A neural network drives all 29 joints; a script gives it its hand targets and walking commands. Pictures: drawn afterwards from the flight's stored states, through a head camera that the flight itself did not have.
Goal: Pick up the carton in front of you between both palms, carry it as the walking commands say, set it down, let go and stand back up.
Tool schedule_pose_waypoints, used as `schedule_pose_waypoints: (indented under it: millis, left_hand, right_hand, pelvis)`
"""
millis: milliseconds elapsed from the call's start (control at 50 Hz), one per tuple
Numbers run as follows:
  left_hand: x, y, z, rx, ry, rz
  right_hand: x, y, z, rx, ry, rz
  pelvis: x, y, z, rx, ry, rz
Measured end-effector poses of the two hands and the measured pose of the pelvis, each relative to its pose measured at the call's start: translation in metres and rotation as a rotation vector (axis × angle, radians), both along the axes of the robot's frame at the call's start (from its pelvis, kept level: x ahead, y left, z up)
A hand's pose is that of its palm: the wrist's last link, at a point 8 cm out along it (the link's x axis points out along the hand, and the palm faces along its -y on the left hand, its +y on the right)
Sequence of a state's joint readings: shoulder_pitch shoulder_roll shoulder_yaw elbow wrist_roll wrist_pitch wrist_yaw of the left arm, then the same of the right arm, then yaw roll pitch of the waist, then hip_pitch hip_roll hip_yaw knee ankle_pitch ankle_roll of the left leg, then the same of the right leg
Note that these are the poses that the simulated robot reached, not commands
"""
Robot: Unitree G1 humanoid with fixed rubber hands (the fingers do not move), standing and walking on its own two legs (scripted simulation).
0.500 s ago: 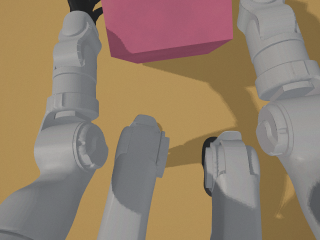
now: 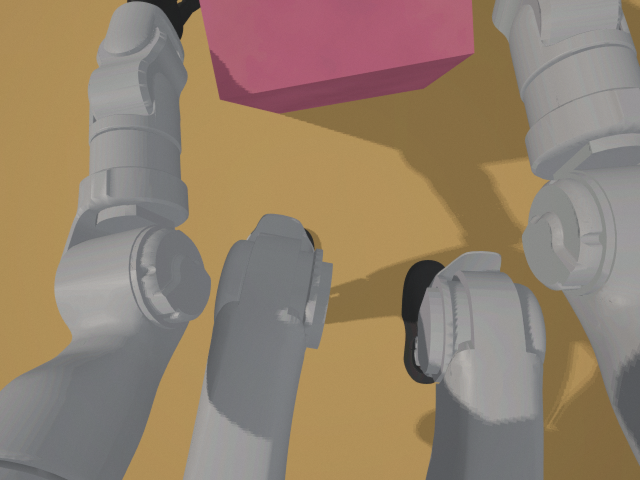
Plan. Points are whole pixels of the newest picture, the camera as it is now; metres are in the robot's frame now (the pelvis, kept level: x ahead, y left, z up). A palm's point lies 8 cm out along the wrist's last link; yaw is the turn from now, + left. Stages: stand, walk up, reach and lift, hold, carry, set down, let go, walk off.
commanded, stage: set down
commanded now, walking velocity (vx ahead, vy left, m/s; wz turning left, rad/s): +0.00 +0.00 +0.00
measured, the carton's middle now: out of the picture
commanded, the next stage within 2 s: let go in 1.64 s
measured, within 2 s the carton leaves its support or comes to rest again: neither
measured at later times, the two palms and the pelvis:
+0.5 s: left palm (151, 13) +0.50 +0.27 -0.20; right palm out of the picture +0.59 -0.08 -0.20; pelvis +0.01 +0.00 -0.01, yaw +1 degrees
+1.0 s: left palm out of the picture +0.52 +0.29 -0.05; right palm out of the picture +0.61 -0.07 -0.05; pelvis +0.00 +0.01 +0.06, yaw +2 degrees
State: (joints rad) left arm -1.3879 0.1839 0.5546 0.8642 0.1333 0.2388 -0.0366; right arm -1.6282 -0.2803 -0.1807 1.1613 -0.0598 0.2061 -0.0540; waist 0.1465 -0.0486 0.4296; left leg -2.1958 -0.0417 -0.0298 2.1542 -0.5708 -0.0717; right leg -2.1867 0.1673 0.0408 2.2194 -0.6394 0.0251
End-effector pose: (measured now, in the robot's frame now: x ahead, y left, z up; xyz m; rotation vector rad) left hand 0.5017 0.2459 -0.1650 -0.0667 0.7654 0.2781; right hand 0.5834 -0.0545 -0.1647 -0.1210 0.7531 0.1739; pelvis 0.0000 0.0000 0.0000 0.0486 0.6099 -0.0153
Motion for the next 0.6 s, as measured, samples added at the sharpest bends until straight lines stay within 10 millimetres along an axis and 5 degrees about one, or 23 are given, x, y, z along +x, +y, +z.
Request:
schedule_pose_waypoints:
  millis: [380,500,600]
  left_hand:
    - [0.007,0.004,-0.019,0.009,0.007,-0.007]
    - [0.002,0.023,-0.033,0.062,0.028,0.063]
    - [0.009,0.038,-0.024,0.075,-0.019,0.084]
  right_hand:
    - [0.006,-0.002,-0.020,0.009,-0.030,0.033]
    - [0.004,-0.029,-0.040,-0.059,-0.027,-0.029]
    - [0.015,-0.040,-0.029,-0.067,-0.070,-0.038]
  pelvis:
    - [0.004,-0.002,-0.004,0.011,-0.027,0.007]
    - [0.006,0.002,-0.006,0.001,-0.014,0.020]
    - [0.005,0.005,-0.011,-0.008,-0.006,0.027]
